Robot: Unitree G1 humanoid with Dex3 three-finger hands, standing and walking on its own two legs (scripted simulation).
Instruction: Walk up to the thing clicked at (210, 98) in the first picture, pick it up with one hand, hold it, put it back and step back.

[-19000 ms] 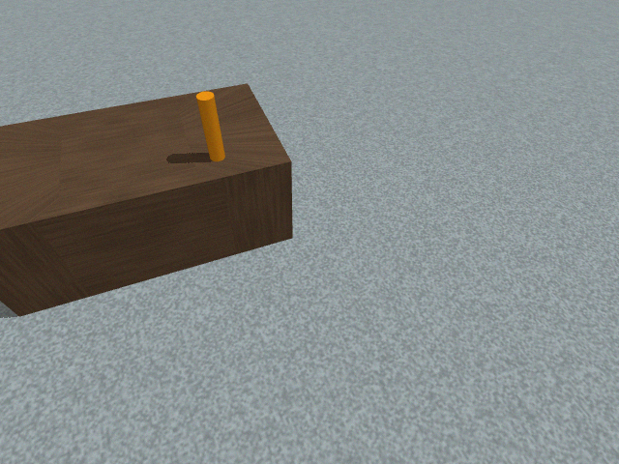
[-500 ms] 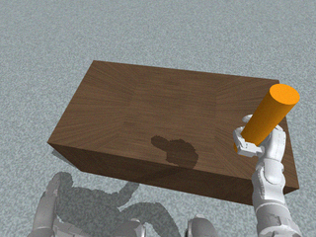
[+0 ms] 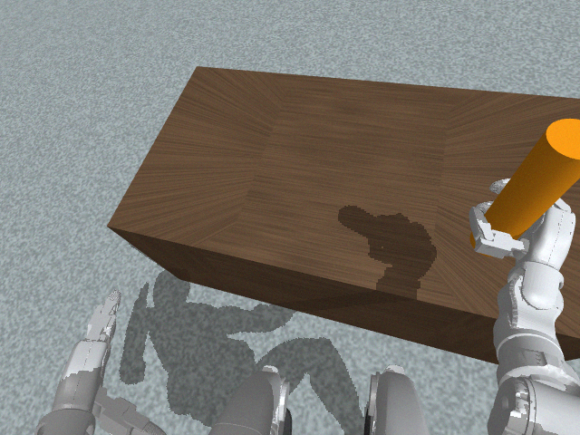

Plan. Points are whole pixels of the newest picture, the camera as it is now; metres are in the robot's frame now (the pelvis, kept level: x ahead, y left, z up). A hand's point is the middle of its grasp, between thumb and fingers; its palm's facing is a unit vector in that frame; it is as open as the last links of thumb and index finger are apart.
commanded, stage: crouch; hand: right
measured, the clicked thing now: (522, 201) +0.42 -0.25 +0.02
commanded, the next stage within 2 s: lower in 0.36 s
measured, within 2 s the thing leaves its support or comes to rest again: rests again in 1.70 s
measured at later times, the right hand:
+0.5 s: hand (493, 214) +0.45 -0.24 -0.06, palm faces +0.34 +0.94 +0.02, open 7.2 cm
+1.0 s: hand (482, 231) +0.45 -0.25 -0.13, palm faces +0.32 +0.95 +0.03, open 7.2 cm
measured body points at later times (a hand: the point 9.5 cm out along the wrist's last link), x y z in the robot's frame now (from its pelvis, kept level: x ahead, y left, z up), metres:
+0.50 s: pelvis -0.01 +0.01 -0.03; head +0.14 -0.06 +0.39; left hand +0.15 +0.27 +0.02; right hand +0.42 -0.29 -0.06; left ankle +0.00 +0.15 -0.63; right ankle +0.05 -0.12 -0.63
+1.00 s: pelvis -0.02 +0.01 -0.07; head +0.16 -0.08 +0.33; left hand +0.15 +0.27 +0.02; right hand +0.43 -0.30 -0.13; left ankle +0.00 +0.15 -0.63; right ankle +0.05 -0.12 -0.63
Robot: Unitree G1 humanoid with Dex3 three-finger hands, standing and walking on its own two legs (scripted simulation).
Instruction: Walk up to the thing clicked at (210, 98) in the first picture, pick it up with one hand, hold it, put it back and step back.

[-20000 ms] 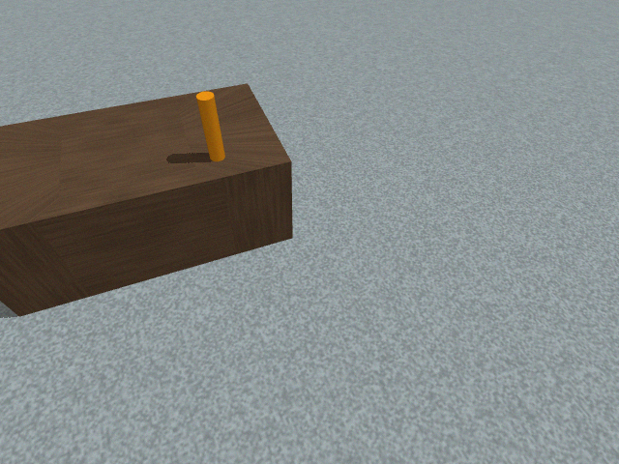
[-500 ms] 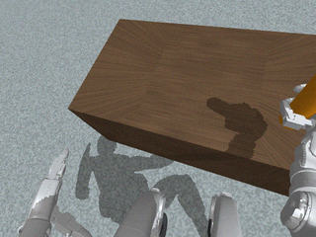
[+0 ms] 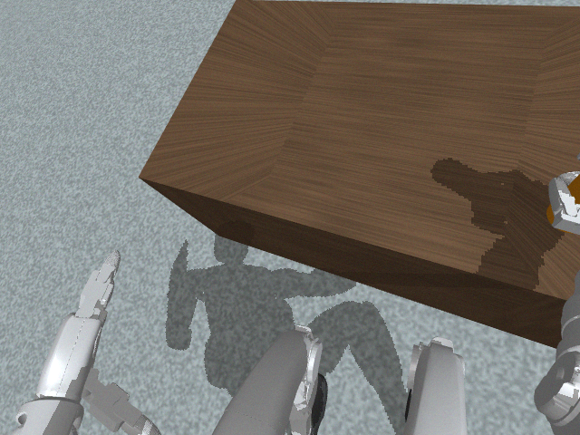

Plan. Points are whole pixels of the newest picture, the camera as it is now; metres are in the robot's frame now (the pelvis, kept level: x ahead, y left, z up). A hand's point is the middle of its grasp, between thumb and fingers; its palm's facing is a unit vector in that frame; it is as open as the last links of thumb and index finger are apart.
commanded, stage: lower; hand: right
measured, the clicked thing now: out of the picture +0.46 -0.29 -0.01
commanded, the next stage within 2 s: loosen in 0.92 s
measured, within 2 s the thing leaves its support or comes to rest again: rests again in 0.70 s
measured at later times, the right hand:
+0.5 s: hand (571, 202) +0.46 -0.28 -0.09, palm faces +0.37 +0.93 +0.03, open 7.2 cm
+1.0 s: hand (568, 202) +0.47 -0.28 -0.11, palm faces +0.35 +0.94 +0.03, open 7.2 cm
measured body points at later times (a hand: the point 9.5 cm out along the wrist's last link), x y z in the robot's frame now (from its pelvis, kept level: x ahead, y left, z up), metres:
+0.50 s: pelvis -0.02 +0.00 -0.02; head +0.17 -0.10 +0.37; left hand +0.17 +0.25 +0.11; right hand +0.43 -0.33 -0.09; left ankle +0.03 +0.13 -0.56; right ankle +0.06 -0.13 -0.56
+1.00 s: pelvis -0.02 +0.00 -0.05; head +0.17 -0.11 +0.35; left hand +0.16 +0.24 +0.12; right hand +0.44 -0.33 -0.11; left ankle +0.03 +0.13 -0.56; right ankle +0.06 -0.13 -0.56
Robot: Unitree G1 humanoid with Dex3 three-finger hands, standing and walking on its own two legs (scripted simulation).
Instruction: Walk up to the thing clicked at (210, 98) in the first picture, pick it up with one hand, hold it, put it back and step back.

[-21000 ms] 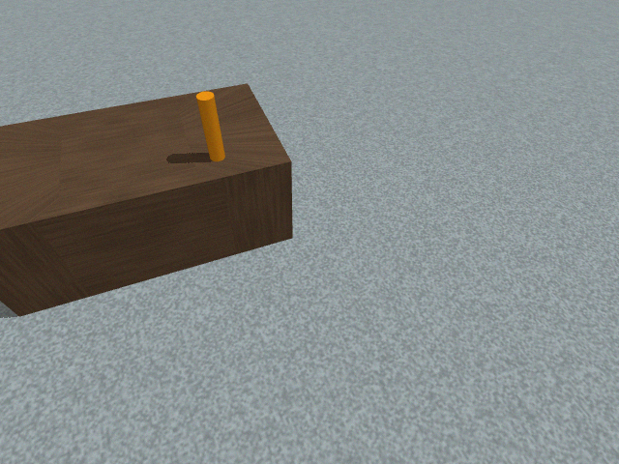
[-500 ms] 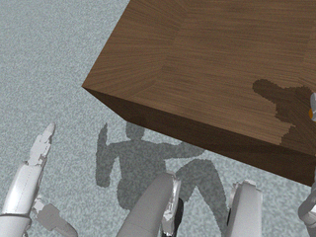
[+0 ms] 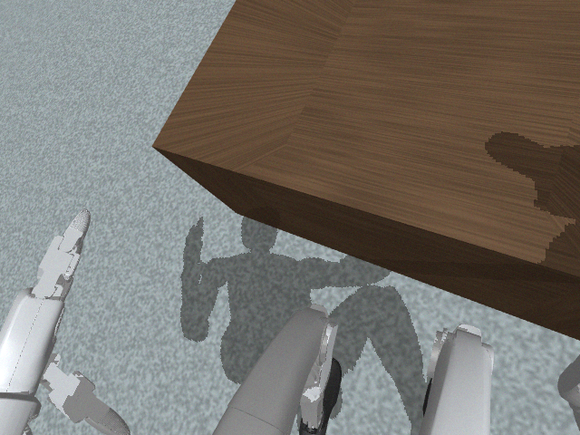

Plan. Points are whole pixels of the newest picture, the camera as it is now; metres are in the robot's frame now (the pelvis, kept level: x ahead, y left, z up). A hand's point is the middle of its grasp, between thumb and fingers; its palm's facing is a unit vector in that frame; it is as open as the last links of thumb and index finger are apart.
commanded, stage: loosen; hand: right
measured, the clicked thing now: out of the picture +0.48 -0.31 -0.01
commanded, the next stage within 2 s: open in 0.10 s
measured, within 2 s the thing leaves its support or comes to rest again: neither
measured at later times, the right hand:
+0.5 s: hand out of the picture +0.48 -0.30 -0.08, palm faces +0.39 +0.92 +0.03, open 12.0 cm
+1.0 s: hand out of the picture +0.46 -0.36 +0.06, palm faces +0.44 +0.90 -0.01, open 17.3 cm
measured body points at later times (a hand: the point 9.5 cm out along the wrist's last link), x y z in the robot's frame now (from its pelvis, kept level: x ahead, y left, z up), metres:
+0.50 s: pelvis +0.00 +0.00 -0.01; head +0.19 -0.11 +0.38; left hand +0.19 +0.24 +0.17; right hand +0.45 -0.34 -0.07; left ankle +0.05 +0.14 -0.51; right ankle +0.08 -0.13 -0.51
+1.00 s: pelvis +0.01 +0.00 +0.05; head +0.16 -0.10 +0.47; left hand +0.19 +0.26 +0.15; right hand +0.44 -0.41 +0.06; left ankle +0.05 +0.14 -0.51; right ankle +0.08 -0.13 -0.51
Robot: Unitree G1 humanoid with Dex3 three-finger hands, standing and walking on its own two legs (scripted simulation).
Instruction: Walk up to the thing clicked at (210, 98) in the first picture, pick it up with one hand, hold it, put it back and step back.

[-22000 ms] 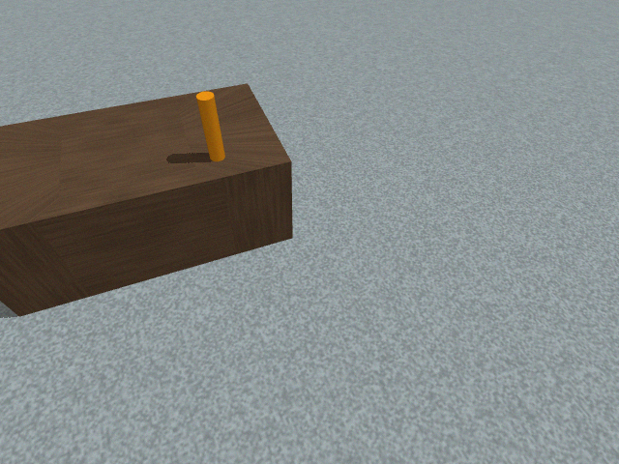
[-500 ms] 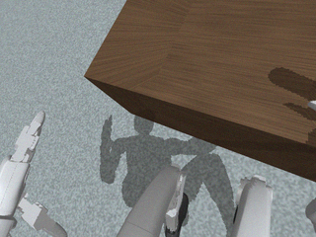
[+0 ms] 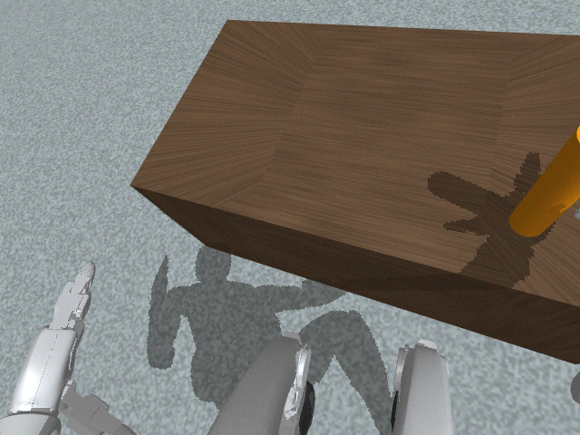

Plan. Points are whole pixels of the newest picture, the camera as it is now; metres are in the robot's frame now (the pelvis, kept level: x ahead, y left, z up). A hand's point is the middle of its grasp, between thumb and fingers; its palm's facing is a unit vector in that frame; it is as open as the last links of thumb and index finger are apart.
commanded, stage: rise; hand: right
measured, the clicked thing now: (558, 188) +0.48 -0.29 -0.06
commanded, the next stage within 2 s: home in 0.08 s
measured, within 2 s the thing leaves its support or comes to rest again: neither
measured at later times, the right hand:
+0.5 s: hand out of the picture +0.39 -0.40 +0.10, palm faces +0.47 +0.80 -0.37, open 17.5 cm
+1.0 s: hand (537, 388) +0.22 -0.19 +0.07, palm faces +0.21 +0.95 -0.22, open 17.7 cm
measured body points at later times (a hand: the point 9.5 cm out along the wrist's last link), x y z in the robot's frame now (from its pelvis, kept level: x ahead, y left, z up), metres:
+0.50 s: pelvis +0.04 -0.02 +0.11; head +0.11 -0.06 +0.55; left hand +0.23 +0.18 +0.09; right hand +0.36 -0.44 +0.13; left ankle +0.04 +0.14 -0.56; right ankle +0.07 -0.13 -0.56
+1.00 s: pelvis +0.06 +0.00 +0.13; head +0.07 +0.00 +0.58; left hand +0.23 +0.22 +0.06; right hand +0.20 -0.24 +0.09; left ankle +0.04 +0.14 -0.56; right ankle +0.07 -0.13 -0.56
